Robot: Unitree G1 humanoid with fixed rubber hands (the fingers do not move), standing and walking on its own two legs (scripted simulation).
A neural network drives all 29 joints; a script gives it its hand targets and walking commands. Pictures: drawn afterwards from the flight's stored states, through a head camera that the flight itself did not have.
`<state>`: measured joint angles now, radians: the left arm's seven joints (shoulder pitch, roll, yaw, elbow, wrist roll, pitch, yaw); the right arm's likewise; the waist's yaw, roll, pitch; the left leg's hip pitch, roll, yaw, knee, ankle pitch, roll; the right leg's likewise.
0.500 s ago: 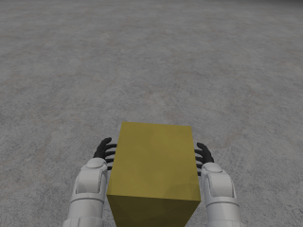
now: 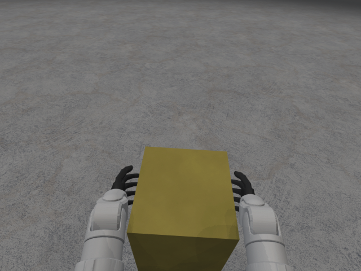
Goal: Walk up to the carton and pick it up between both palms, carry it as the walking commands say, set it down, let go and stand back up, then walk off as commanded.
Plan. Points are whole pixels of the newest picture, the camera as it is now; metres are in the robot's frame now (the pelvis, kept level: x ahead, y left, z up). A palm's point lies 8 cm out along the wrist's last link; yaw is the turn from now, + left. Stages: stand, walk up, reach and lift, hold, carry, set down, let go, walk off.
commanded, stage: hold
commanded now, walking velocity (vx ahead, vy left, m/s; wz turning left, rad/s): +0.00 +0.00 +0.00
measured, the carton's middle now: (181, 213) +0.29 +0.00 -0.02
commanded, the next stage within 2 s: carry in 0.42 s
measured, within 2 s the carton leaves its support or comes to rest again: neither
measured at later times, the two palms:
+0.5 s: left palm (120, 195) +0.29 +0.14 +0.05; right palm (247, 201) +0.29 -0.15 +0.05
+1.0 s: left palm (168, 158) +0.37 +0.04 +0.10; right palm (297, 187) +0.29 -0.24 +0.10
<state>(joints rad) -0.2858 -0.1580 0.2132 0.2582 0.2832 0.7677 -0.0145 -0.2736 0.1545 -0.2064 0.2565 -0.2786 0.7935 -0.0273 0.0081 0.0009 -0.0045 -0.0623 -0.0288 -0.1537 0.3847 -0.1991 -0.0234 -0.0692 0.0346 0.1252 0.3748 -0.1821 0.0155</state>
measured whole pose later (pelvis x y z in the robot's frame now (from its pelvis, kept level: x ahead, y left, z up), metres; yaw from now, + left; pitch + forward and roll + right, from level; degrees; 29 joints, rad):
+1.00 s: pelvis -0.02 +0.00 -0.02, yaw -16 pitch +6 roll +1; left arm -0.66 -0.02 0.24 0.04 0.06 1.23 0.13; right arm -0.71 0.02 -0.19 0.13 -0.06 1.21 -0.15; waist -0.02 -0.04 -0.04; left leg -0.37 0.03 0.14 0.60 -0.32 0.02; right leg -0.60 0.04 0.03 0.88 -0.45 0.00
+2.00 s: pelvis -0.06 +0.02 -0.02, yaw -53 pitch +5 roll +0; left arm -0.63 -0.09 0.21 -0.02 0.11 1.20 0.14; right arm -0.63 0.01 -0.21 0.02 -0.04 1.21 -0.14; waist -0.04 -0.02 0.02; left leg -0.46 0.06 0.11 0.75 -0.41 -0.10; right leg -0.50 0.02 0.02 0.64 -0.23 -0.02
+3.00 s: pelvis -0.17 +0.17 -0.02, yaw -88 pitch +3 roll +0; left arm -0.64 -0.06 0.18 0.10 0.07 1.19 0.13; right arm -0.59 0.04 -0.23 0.03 -0.09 1.23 -0.14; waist 0.02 0.02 0.00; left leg -0.54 0.16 0.12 1.00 -0.55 -0.12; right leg -0.43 0.00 -0.08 0.66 -0.28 -0.05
